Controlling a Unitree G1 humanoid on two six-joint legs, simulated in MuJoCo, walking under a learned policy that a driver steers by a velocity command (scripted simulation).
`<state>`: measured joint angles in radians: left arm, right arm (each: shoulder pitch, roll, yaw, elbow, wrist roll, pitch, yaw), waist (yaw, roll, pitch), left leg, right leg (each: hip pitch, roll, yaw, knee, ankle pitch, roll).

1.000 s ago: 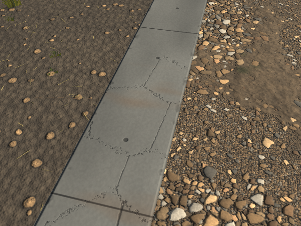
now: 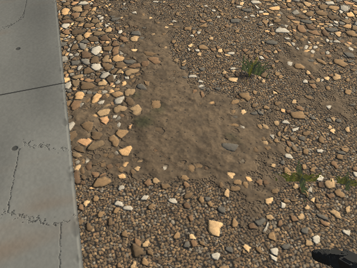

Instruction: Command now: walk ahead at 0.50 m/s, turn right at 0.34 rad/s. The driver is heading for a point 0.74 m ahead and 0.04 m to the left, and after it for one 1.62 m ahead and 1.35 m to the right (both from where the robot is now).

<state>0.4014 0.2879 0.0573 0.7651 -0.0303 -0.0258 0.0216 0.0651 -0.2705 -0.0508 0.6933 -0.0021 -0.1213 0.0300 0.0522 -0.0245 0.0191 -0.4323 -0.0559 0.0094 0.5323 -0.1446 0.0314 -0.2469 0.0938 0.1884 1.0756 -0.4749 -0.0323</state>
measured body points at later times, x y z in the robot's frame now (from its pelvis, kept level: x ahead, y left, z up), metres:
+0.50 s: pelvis +0.28 -0.06 +0.00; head +0.32 -0.07 +0.45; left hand +0.51 +0.18 -0.07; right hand +0.28 -0.34 -0.13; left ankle +0.13 +0.10 -0.65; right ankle +0.35 -0.15 -0.72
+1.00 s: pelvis +0.57 -0.01 +0.00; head +0.60 +0.00 +0.44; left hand +0.57 +0.27 -0.14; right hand +0.78 -0.25 -0.09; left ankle +0.66 +0.07 -0.72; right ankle +0.39 -0.16 -0.66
